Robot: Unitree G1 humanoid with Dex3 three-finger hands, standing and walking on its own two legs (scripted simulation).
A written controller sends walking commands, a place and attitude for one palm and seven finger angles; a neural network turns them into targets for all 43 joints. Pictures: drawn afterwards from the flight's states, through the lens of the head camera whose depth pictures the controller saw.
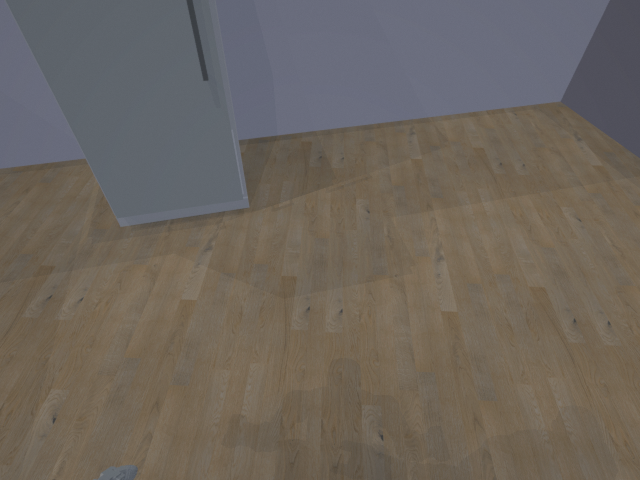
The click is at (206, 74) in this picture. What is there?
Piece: fridge door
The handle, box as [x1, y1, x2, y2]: [186, 0, 208, 80]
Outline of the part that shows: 186,0 203,80 208,80 192,0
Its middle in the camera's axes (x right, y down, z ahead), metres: -0.39 -0.67 +1.17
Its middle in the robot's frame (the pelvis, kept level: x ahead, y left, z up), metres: +1.32 +0.47 +0.09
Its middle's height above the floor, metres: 0.85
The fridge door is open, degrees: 0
